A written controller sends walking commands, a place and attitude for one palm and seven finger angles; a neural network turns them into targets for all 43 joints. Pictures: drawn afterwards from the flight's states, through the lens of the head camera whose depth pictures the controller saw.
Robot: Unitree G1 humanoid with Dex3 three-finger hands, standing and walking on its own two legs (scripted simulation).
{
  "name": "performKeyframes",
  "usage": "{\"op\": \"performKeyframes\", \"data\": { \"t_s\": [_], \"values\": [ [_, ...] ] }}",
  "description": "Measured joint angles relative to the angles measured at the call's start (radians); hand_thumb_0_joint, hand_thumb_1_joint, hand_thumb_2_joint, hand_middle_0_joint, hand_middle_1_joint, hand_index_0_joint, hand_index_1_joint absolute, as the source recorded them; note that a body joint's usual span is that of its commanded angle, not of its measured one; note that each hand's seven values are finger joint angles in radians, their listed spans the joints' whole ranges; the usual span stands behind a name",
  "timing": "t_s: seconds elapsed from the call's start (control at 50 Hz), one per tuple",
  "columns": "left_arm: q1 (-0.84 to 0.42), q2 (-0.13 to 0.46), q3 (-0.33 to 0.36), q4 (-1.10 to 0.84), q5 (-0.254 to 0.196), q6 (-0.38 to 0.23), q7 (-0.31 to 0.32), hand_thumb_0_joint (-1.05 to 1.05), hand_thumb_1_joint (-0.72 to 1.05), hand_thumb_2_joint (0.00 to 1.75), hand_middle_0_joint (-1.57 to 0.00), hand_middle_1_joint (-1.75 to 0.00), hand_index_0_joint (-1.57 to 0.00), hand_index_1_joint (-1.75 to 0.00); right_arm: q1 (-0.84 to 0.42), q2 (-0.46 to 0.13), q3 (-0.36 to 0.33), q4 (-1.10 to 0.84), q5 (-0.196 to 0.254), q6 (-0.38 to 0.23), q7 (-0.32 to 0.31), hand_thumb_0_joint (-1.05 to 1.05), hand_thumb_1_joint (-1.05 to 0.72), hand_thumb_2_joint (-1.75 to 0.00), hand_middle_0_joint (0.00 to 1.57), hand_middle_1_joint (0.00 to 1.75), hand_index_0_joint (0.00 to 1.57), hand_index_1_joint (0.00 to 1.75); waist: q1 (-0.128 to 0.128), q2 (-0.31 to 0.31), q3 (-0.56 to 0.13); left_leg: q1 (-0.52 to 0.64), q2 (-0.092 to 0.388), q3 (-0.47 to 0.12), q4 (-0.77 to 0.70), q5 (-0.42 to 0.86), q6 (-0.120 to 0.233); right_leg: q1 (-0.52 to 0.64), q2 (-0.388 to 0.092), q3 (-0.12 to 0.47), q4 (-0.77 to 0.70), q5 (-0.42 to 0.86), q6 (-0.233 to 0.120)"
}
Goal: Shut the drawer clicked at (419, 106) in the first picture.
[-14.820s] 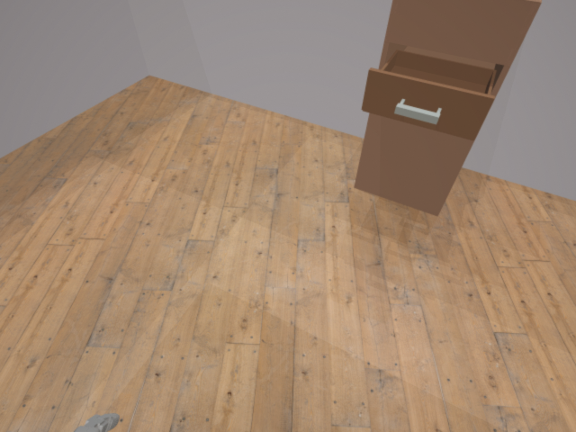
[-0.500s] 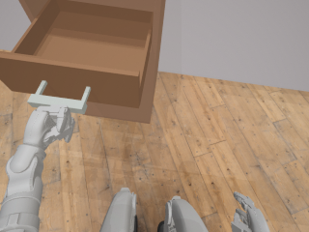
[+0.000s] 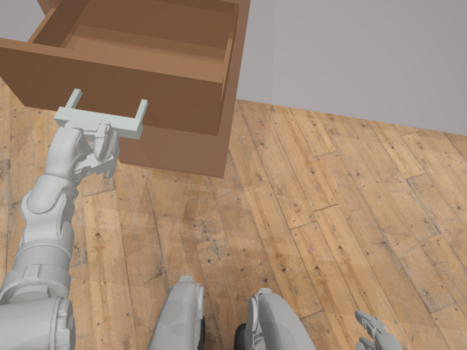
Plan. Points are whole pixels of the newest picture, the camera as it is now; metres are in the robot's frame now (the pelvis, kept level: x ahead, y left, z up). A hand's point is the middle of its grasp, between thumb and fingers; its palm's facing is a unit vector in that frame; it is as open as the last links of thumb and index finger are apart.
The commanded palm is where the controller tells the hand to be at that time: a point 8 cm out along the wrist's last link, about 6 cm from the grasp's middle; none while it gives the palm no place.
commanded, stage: push the drawer shut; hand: left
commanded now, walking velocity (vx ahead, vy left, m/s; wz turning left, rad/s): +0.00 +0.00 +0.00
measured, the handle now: (105, 112) +0.50 +0.25 +0.04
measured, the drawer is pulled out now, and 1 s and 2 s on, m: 0.21 0.10 0.00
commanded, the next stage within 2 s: pull the fist back off the drawer in 1.94 s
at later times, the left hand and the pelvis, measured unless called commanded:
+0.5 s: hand (125, 120) +0.48 +0.21 +0.04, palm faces -0.11 -0.99 -0.05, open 3.0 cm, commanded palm +0.49 +0.24 +0.04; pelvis +0.00 +0.01 +0.00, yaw -1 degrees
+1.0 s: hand (130, 103) +0.52 +0.21 +0.04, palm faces -0.09 -0.99 -0.05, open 3.3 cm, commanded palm +0.54 +0.23 +0.04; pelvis +0.00 +0.00 -0.01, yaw -2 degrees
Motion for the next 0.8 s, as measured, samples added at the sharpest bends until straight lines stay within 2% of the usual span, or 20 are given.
{"op": "performKeyframes", "data": {
  "t_s": [0.32, 0.52, 0.8],
  "values": [
    [-0.193, 0.044, 0.017, 0.18, 0.051, -0.015, 0.049, -0.01, 0.77, 0.92, -1.4, -1.6, -1.4, -1.6, 0.037, -0.001, 0.009, 0.013, -0.019, 0.025, 0.018, 0.01, -0.9, -0.9, 0.2, 0.3, 0.21, 0.3, -0.052, 0.01, 0.007, -0.044, 0.001, 0.008, 0.006, 0.006, 0.012, -0.044, 0.0, 0.008, 0.003, 0.01, 0.012],
    [-0.254, 0.083, 0.063, 0.24, 0.075, -0.021, 0.044, 0.0, 0.77, 0.9, -1.4, -1.6, -1.4, -1.6, 0.057, 0.005, 0.012, 0.016, -0.026, 0.051, 0.029, 0.01, -0.9, -0.9, 0.2, 0.3, 0.21, 0.3, -0.08, 0.014, 0.009, -0.062, 0.012, 0.008, 0.014, -0.006, 0.011, -0.063, 0.011, 0.01, 0.003, 0.006, 0.011],
    [-0.304, 0.103, 0.079, 0.281, 0.09, -0.017, 0.052, 0.04, 0.77, 0.91, -1.4, -1.6, -1.4, -1.6, 0.055, 0.008, 0.012, 0.021, -0.032, 0.076, 0.038, 0.0, -0.9, -0.9, 0.2, 0.3, 0.21, 0.3, -0.089, 0.017, 0.012, -0.066, 0.018, 0.001, 0.011, -0.01, 0.005, -0.065, 0.019, 0.005, -0.006, 0.006, 0.006]
  ]
}}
